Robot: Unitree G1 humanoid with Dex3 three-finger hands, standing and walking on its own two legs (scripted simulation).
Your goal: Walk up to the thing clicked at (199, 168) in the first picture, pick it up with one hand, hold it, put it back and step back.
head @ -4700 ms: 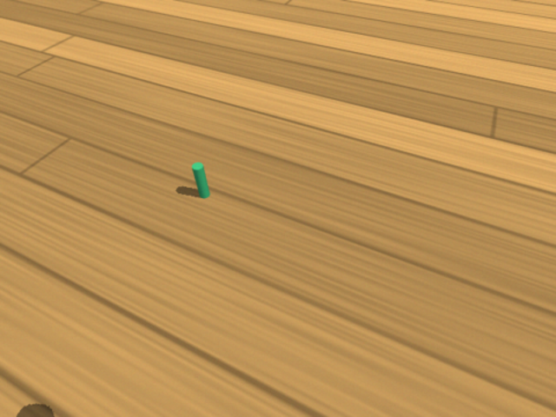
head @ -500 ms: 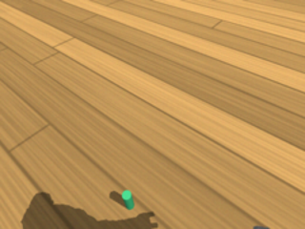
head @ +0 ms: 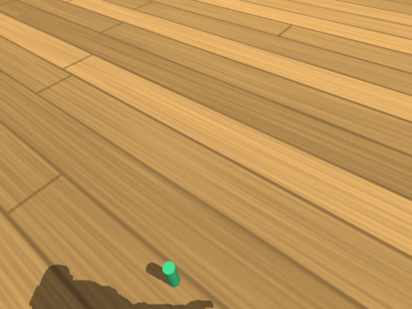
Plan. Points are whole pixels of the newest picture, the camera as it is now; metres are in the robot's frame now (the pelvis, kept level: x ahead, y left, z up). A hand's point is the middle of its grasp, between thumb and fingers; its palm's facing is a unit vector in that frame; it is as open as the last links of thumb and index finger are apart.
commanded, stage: walk up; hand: left
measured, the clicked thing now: (171, 274) +0.38 +0.19 -0.69
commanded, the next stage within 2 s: stand in 0.38 s
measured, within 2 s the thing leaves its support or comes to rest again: neither
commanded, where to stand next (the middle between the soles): +0.04 -0.01 m, yaw -1 degrees
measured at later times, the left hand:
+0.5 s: hand out of the picture +0.10 +0.25 -0.15, palm faces -0.03 -0.93 -0.35, open 7.4 cm
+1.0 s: hand out of the picture +0.08 +0.24 -0.15, palm faces -0.03 -0.94 -0.35, open 7.4 cm
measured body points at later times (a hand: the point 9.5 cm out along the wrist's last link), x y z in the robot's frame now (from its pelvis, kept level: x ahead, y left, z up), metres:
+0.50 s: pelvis +0.01 +0.00 +0.00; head +0.01 +0.00 +0.45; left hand +0.10 +0.30 -0.13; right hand +0.09 -0.30 -0.13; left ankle +0.00 +0.12 -0.75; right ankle +0.01 -0.14 -0.75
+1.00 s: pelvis +0.01 -0.01 +0.00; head +0.02 -0.01 +0.45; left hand +0.08 +0.29 -0.13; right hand +0.08 -0.31 -0.14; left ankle +0.00 +0.12 -0.75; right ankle +0.01 -0.14 -0.75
